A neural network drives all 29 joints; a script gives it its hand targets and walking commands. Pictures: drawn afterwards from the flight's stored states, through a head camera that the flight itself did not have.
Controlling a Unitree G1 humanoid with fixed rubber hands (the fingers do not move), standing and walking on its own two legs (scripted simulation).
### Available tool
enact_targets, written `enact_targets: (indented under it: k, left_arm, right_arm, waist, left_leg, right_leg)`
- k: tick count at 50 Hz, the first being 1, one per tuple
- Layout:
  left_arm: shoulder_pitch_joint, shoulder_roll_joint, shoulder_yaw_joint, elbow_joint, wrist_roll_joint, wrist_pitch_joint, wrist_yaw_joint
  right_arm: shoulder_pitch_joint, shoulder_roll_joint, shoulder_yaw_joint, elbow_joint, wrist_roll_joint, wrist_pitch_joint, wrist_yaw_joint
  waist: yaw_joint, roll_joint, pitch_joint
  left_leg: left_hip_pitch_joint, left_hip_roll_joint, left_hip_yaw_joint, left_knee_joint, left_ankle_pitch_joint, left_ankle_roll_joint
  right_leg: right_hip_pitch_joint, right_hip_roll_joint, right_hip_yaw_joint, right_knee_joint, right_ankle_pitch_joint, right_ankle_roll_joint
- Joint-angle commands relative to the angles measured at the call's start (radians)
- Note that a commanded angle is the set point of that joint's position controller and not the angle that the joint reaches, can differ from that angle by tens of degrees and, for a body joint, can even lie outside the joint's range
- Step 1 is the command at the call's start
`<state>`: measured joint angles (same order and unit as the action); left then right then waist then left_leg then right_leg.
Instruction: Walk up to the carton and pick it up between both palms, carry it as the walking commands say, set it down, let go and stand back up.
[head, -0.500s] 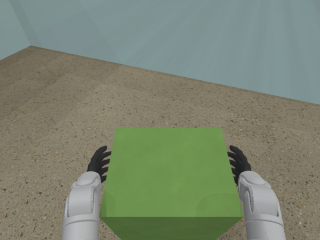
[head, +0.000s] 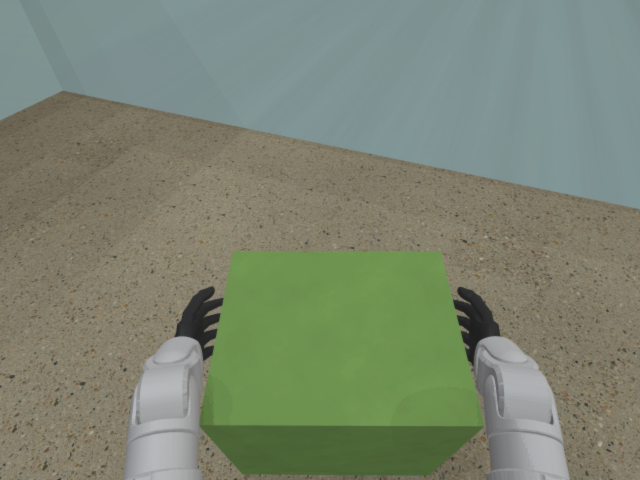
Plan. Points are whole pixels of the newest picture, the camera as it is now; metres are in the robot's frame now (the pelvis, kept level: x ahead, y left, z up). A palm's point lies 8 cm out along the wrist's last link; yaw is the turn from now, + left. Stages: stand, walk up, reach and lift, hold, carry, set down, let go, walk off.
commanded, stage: hold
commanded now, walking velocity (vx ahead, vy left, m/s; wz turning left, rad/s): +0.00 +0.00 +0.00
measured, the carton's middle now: (335, 369) +0.28 +0.00 -0.03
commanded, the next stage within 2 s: carry in 0.26 s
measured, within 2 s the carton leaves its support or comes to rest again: neither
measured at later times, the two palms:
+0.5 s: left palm (207, 337) +0.28 +0.17 +0.05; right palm (500, 340) +0.28 -0.20 +0.05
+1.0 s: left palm (208, 389) +0.21 +0.14 +0.07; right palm (524, 342) +0.27 -0.22 +0.07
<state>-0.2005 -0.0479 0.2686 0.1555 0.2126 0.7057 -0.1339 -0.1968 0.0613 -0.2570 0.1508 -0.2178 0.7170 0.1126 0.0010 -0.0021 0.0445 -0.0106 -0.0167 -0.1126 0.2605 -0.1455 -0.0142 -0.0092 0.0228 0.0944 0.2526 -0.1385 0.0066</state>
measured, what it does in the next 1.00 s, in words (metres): shifts its weight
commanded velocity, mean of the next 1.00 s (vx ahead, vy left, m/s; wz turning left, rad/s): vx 0.00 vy -0.08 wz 0.24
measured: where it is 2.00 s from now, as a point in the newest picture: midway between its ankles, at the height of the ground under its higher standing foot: outside the picture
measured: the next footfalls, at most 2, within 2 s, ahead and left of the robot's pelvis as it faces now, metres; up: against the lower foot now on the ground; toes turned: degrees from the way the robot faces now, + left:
none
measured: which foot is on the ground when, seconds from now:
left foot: down 0.00-1.00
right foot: down 0.00-1.00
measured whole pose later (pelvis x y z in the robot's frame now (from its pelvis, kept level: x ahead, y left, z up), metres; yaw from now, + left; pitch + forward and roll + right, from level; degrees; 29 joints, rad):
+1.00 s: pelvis -0.01 -0.08 -0.02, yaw +9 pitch +4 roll -1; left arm -0.11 -0.05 0.21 -0.33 0.05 1.17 -0.02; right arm -0.10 0.03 -0.20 -0.35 -0.06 1.19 0.01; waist 0.01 0.03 -0.15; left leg -0.39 0.08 0.06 0.60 -0.28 -0.03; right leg -0.35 -0.02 -0.13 0.56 -0.26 -0.03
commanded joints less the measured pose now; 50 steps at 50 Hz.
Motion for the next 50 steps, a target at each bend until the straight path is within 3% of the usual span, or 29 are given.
enact_targets:
  k: [1,12,13,15,17,18,20,21,23,24,25,26,27,28,29,31,33,34,35,36,37,39,41,44,45,46,47,48,50]
  left_arm:
    - [-0.477,-0.776,-0.581,-0.077,-0.201,-0.022,-0.17]
    - [-0.465,-0.779,-0.588,-0.088,-0.201,-0.02,-0.168]
    - [-0.507,-0.798,-0.653,-0.102,-0.238,-0.004,-0.155]
    - [-0.509,-0.8,-0.656,-0.128,-0.25,0.01,-0.147]
    - [-0.509,-0.789,-0.676,-0.185,-0.279,0.045,-0.138]
    - [-0.51,-0.79,-0.693,-0.207,-0.301,0.068,-0.131]
    - [-0.51,-0.79,-0.73,-0.245,-0.351,0.123,-0.121]
    - [-0.493,-0.794,-0.751,-0.268,-0.376,0.151,-0.116]
    - [-0.459,-0.797,-0.783,-0.343,-0.418,0.206,-0.103]
    - [-0.441,-0.787,-0.792,-0.386,-0.434,0.235,-0.093]
    - [-0.42,-0.773,-0.796,-0.422,-0.442,0.264,-0.083]
    - [-0.387,-0.76,-0.792,-0.441,-0.444,0.294,-0.072]
    - [-0.353,-0.756,-0.789,-0.463,-0.441,0.322,-0.061]
    - [-0.344,-0.756,-0.794,-0.506,-0.441,0.343,-0.055]
    - [-0.336,-0.76,-0.796,-0.547,-0.44,0.362,-0.049]
    - [-0.335,-0.759,-0.803,-0.605,-0.436,0.397,-0.04]
    - [-0.33,-0.744,-0.817,-0.643,-0.433,0.427,-0.034]
    - [-0.327,-0.741,-0.825,-0.65,-0.433,0.439,-0.034]
    - [-0.322,-0.739,-0.833,-0.652,-0.435,0.45,-0.034]
    - [-0.363,-0.733,-0.854,-0.676,-0.458,0.463,-0.043]
    - [-0.386,-0.737,-0.865,-0.673,-0.476,0.472,-0.055]
    - [-0.425,-0.777,-0.877,-0.65,-0.516,0.476,-0.074]
    - [-0.401,-0.799,-0.877,-0.637,-0.532,0.477,-0.085]
    - [-0.356,-0.781,-0.857,-0.608,-0.525,0.482,-0.085]
    - [-0.345,-0.774,-0.849,-0.598,-0.519,0.485,-0.085]
    - [-0.341,-0.77,-0.844,-0.593,-0.514,0.489,-0.087]
    - [-0.336,-0.768,-0.837,-0.588,-0.5,0.494,-0.089]
    - [-0.309,-0.772,-0.829,-0.558,-0.478,0.491,-0.092]
    - [-0.339,-0.769,-0.814,-0.571,-0.474,0.495,-0.091]
  right_arm:
    - [-0.488,0.777,0.586,-0.084,0.207,-0.031,0.173]
    - [-0.478,0.771,0.589,-0.093,0.207,-0.031,0.172]
    - [-0.492,0.777,0.646,-0.124,0.234,-0.03,0.163]
    - [-0.508,0.775,0.65,-0.148,0.256,-0.018,0.155]
    - [-0.502,0.776,0.669,-0.189,0.28,0.013,0.14]
    - [-0.499,0.767,0.678,-0.216,0.299,0.038,0.134]
    - [-0.489,0.745,0.703,-0.269,0.332,0.089,0.117]
    - [-0.481,0.74,0.723,-0.308,0.357,0.118,0.112]
    - [-0.483,0.737,0.761,-0.401,0.41,0.187,0.105]
    - [-0.476,0.734,0.778,-0.443,0.438,0.222,0.101]
    - [-0.467,0.735,0.792,-0.479,0.466,0.257,0.101]
    - [-0.463,0.73,0.794,-0.502,0.492,0.289,0.103]
    - [-0.467,0.726,0.798,-0.522,0.518,0.316,0.109]
    - [-0.46,0.734,0.814,-0.545,0.54,0.335,0.115]
    - [-0.46,0.742,0.833,-0.577,0.563,0.351,0.122]
    - [-0.442,0.756,0.844,-0.599,0.581,0.384,0.127]
    - [-0.415,0.752,0.84,-0.614,0.582,0.41,0.125]
    - [-0.401,0.748,0.836,-0.617,0.573,0.42,0.121]
    - [-0.37,0.74,0.825,-0.611,0.559,0.431,0.118]
    - [-0.331,0.717,0.799,-0.581,0.535,0.429,0.113]
    - [-0.331,0.72,0.792,-0.587,0.524,0.437,0.106]
    - [-0.38,0.731,0.79,-0.633,0.508,0.442,0.094]
    - [-0.368,0.747,0.8,-0.656,0.496,0.448,0.086]
    - [-0.334,0.723,0.803,-0.645,0.48,0.463,0.08]
    - [-0.32,0.72,0.805,-0.632,0.473,0.467,0.08]
    - [-0.312,0.721,0.808,-0.618,0.466,0.472,0.08]
    - [-0.31,0.724,0.813,-0.609,0.461,0.477,0.083]
    - [-0.335,0.735,0.818,-0.613,0.47,0.483,0.087]
    - [-0.382,0.753,0.84,-0.601,0.499,0.488,0.099]
  waist:
    - [-0.001,0.011,-0.233]
    - [-0.002,0.01,-0.237]
    - [0.0,-0.001,-0.34]
    - [-0.007,0.012,-0.361]
    - [-0.005,0.075,-0.348]
    - [-0.005,0.09,-0.338]
    - [-0.006,0.161,-0.348]
    - [-0.005,0.165,-0.357]
    - [-0.01,0.12,-0.387]
    - [-0.012,0.053,-0.4]
    - [-0.014,-0.061,-0.42]
    - [-0.006,-0.165,-0.435]
    - [0.001,-0.212,-0.435]
    - [0.004,-0.166,-0.426]
    - [0.003,-0.126,-0.41]
    - [-0.009,-0.122,-0.396]
    - [-0.021,-0.119,-0.407]
    - [-0.024,-0.071,-0.422]
    - [-0.026,0.044,-0.439]
    - [-0.027,0.294,-0.426]
    - [-0.031,0.309,-0.404]
    - [-0.029,0.159,-0.37]
    - [-0.021,0.168,-0.361]
    - [-0.011,0.149,-0.382]
    - [-0.013,0.124,-0.391]
    - [-0.011,0.065,-0.398]
    - [-0.017,-0.041,-0.398]
    - [-0.018,-0.118,-0.382]
    - [-0.014,-0.101,-0.342]
  left_leg:
    - [0.034,-0.075,0.058,-0.031,0.134,-0.008]
    - [0.045,-0.075,0.056,-0.031,0.16,-0.009]
    - [-0.068,0.128,0.043,0.143,0.022,0.004]
    - [-0.125,0.175,-0.033,0.195,0.052,0.028]
    - [-0.175,0.225,-0.114,0.191,0.115,0.057]
    - [-0.19,0.241,-0.138,0.183,0.096,0.073]
    - [-0.22,0.278,-0.204,0.216,0.2,0.105]
    - [-0.234,0.275,-0.202,0.241,0.238,0.103]
    - [-0.291,0.236,-0.154,0.316,0.244,0.075]
    - [-0.359,0.189,-0.099,0.379,0.19,0.047]
    - [-0.426,0.122,-0.016,0.49,0.107,0.015]
    - [-0.496,0.06,0.073,0.594,-0.1,-0.007]
    - [-0.535,0.026,0.134,0.668,-0.414,-0.004]
    - [-0.544,0.038,0.154,0.727,-0.481,0.003]
    - [-0.53,0.049,0.171,0.729,-0.449,0.004]
    - [-0.459,0.043,0.2,0.59,-0.335,0.012]
    - [-0.335,0.03,0.223,0.358,-0.193,0.02]
    - [-0.231,0.076,0.167,0.261,-0.11,0.032]
    - [-0.094,0.22,-0.016,0.199,0.078,0.065]
    - [-0.05,0.441,-0.3,0.159,0.408,0.183]
    - [-0.078,0.465,-0.312,0.13,0.495,0.25]
    - [-0.149,0.397,-0.17,0.106,0.311,0.215]
    - [-0.211,0.306,-0.026,0.124,0.209,0.155]
    - [-0.249,0.243,0.062,0.164,0.127,0.087]
    - [-0.272,0.229,0.071,0.186,0.083,0.064]
    - [-0.304,0.207,0.086,0.237,0.024,0.039]
    - [-0.379,0.164,0.118,0.297,-0.067,0.007]
    - [-0.375,0.131,0.16,0.325,-0.17,-0.02]
    - [-0.335,0.119,0.181,0.334,-0.189,-0.021]
  right_leg:
    - [0.051,0.074,-0.056,-0.023,0.139,0.009]
    - [0.058,0.076,-0.055,-0.025,0.168,0.01]
    - [-0.135,-0.131,-0.051,0.142,0.008,-0.02]
    - [-0.199,-0.116,-0.026,0.215,0.007,-0.029]
    - [-0.246,-0.096,-0.048,0.309,0.035,-0.017]
    - [-0.292,-0.079,-0.051,0.341,0.001,-0.016]
    - [-0.336,-0.07,-0.061,0.365,-0.061,-0.011]
    - [-0.335,-0.063,-0.069,0.353,-0.08,-0.012]
    - [-0.265,-0.07,-0.054,0.306,-0.002,-0.02]
    - [-0.207,-0.102,-0.02,0.277,0.086,-0.032]
    - [-0.149,-0.174,0.049,0.253,0.238,-0.062]
    - [-0.096,-0.263,0.111,0.225,0.427,-0.118]
    - [-0.091,-0.315,0.114,0.222,0.538,-0.181]
    - [-0.1,-0.322,0.085,0.232,0.551,-0.219]
    - [-0.13,-0.309,0.043,0.242,0.531,-0.232]
    - [-0.182,-0.259,-0.049,0.272,0.435,-0.205]
    - [-0.23,-0.227,-0.095,0.325,0.335,-0.16]
    - [-0.295,-0.204,-0.114,0.388,0.291,-0.119]
    - [-0.432,-0.163,-0.127,0.494,0.145,-0.066]
    - [-0.573,-0.06,-0.184,0.588,-0.224,0.004]
    - [-0.581,-0.055,-0.141,0.706,-0.41,0.013]
    - [-0.563,-0.071,-0.111,0.701,-0.365,0.017]
    - [-0.47,-0.053,-0.163,0.533,-0.283,0.015]
    - [-0.284,-0.016,-0.254,0.226,-0.128,0.016]
    - [-0.219,-0.043,-0.243,0.185,-0.084,0.008]
    - [-0.169,-0.109,-0.175,0.139,-0.029,0.001]
    - [-0.13,-0.219,-0.069,0.155,0.137,-0.018]
    - [-0.182,-0.279,-0.018,0.169,0.208,-0.059]
    - [-0.259,-0.282,-0.027,0.137,0.111,-0.078]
